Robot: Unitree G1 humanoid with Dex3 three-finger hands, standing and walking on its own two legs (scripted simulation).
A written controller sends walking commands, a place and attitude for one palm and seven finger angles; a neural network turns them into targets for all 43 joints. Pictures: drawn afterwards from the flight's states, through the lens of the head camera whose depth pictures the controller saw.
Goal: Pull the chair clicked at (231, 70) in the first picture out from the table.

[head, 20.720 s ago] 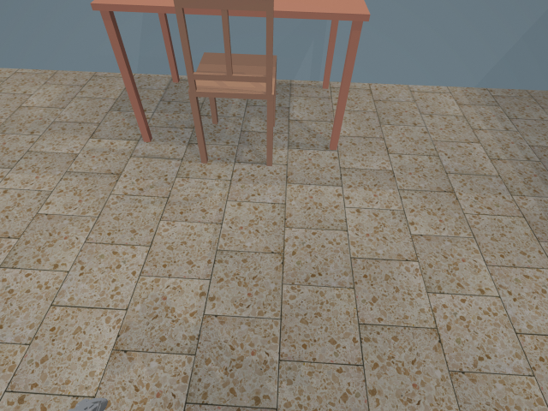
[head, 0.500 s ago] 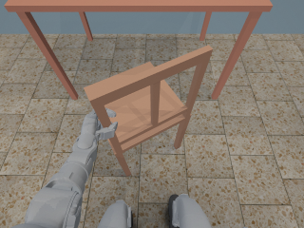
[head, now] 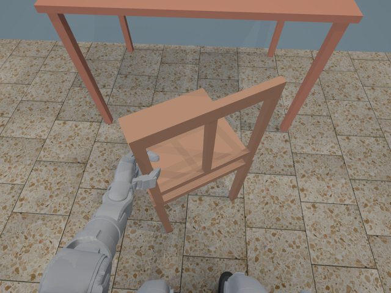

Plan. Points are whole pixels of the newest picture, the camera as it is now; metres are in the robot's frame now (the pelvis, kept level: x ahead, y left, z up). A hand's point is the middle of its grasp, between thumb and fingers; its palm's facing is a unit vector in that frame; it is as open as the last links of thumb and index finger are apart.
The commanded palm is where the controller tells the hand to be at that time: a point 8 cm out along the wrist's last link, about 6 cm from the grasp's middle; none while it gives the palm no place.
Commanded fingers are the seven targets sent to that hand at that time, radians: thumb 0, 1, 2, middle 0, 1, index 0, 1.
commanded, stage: step backward, pulling the chair out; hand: left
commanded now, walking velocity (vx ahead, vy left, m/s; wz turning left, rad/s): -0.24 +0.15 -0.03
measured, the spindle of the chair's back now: (208, 147) +0.47 -0.01 -0.10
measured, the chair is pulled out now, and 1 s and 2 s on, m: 0.41 0.47 0.47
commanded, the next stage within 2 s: stop walking, hand still on the chair in 0.22 s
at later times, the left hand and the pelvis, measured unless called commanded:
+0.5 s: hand (148, 196) +0.31 +0.13 -0.06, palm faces +0.03 -0.98 -0.20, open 5.8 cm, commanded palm +0.29 +0.18 -0.04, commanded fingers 0.00 0.90 0.90 -0.50 -1.45 -0.50 -1.45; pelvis -0.03 +0.00 +0.00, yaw -3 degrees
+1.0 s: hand (147, 201) +0.30 +0.13 -0.06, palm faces +0.02 -0.98 -0.18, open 5.7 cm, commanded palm +0.28 +0.18 -0.04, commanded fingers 0.00 0.90 0.90 -0.50 -1.45 -0.50 -1.45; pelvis +0.02 +0.00 +0.01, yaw -4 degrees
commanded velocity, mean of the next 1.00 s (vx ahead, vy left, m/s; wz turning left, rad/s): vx -0.06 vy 0.01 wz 0.00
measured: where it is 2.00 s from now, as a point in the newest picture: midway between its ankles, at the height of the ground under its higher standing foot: outside the picture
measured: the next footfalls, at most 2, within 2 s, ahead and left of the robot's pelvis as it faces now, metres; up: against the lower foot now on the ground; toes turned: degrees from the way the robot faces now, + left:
none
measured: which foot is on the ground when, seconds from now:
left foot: down 0.00-1.00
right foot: down 0.00-1.00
